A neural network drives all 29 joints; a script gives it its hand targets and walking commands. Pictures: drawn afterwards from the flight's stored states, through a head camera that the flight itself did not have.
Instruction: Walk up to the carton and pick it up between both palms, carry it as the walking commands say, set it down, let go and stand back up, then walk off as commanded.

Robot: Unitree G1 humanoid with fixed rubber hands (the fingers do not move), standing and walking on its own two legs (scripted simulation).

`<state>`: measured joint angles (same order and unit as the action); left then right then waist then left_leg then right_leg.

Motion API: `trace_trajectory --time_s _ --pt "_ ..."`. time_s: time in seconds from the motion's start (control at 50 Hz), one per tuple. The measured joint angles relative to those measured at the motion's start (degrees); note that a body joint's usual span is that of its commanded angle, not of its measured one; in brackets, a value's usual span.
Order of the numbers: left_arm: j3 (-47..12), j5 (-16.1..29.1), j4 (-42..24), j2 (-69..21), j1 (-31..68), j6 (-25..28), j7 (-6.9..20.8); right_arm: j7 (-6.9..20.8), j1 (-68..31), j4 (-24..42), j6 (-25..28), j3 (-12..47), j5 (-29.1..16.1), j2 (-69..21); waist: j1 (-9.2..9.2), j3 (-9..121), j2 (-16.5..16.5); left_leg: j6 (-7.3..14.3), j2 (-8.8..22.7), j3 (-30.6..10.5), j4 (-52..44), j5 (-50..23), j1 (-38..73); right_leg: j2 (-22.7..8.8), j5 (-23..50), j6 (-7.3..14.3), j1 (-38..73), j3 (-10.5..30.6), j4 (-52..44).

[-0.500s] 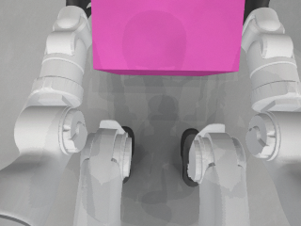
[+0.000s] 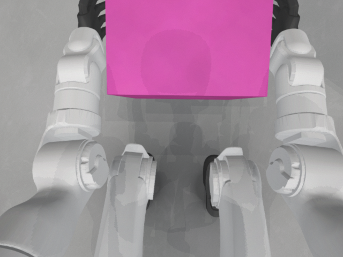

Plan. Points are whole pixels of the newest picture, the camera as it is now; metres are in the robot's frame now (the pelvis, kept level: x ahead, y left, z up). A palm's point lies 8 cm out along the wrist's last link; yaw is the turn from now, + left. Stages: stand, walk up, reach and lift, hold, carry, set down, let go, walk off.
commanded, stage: reach and lift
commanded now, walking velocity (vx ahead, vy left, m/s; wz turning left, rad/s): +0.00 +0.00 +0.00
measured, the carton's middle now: (184, 39) +0.55 +0.00 -0.18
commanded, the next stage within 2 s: none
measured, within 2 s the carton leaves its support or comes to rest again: neither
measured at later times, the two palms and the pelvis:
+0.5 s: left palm (70, 23) +0.52 +0.17 -0.03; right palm (309, 26) +0.52 -0.18 -0.03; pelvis +0.00 +0.00 +0.05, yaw +0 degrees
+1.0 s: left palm (34, 10) +0.50 +0.17 +0.04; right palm out of the picture +0.50 -0.18 +0.04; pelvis +0.01 +0.00 +0.11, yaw -1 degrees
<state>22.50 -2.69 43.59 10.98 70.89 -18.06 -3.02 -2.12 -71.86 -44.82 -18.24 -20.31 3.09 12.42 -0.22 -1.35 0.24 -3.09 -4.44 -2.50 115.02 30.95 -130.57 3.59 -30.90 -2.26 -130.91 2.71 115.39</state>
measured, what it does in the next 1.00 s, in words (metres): rises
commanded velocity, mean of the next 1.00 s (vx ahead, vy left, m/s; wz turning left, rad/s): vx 0.00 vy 0.00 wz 0.00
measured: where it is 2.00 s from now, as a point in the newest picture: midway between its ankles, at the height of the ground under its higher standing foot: (178, 193)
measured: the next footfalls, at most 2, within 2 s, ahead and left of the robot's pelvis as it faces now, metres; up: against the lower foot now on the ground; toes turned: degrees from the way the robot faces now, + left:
none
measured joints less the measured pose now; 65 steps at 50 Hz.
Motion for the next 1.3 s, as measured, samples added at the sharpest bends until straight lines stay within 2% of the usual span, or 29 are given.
trace_trajectory --time_s 0.48,1.3 --pt "4.0 -4.9 -2.8 -3.7 -4.6 -2.7 2.4 2.5 5.5 3.5 -2.6 -5.0 4.9 -3.9 -0.06 7.4 -0.5 -0.1 -0.6 -0.8 -11.0 -2.9 6.3 0.9 3.0 -0.3 6.3 0.9 -11.0" --pt "4.7 -8.2 -8.0 -8.9 -18.4 -3.7 4.2 4.4 18.6 7.3 -3.2 -5.6 7.3 -8.7 -0.24 14.2 -0.4 0.6 -0.7 -2.4 -28.6 -4.5 26.3 1.5 4.7 -0.2 26.6 1.8 -29.2"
